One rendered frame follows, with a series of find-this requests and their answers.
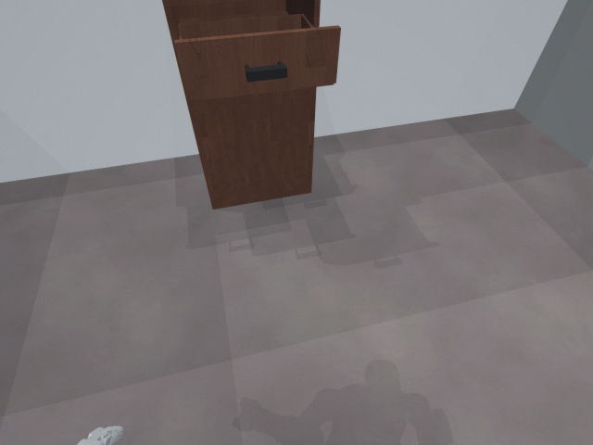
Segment cabinet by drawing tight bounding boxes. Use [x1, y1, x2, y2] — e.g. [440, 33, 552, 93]
[162, 0, 321, 210]

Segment handle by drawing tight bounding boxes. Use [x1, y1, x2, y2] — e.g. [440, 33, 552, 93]
[245, 61, 287, 82]

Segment drawer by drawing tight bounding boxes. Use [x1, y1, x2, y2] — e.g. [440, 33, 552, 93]
[174, 14, 341, 102]

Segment left robot hand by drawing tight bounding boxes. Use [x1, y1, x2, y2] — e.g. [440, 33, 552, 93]
[77, 426, 123, 445]

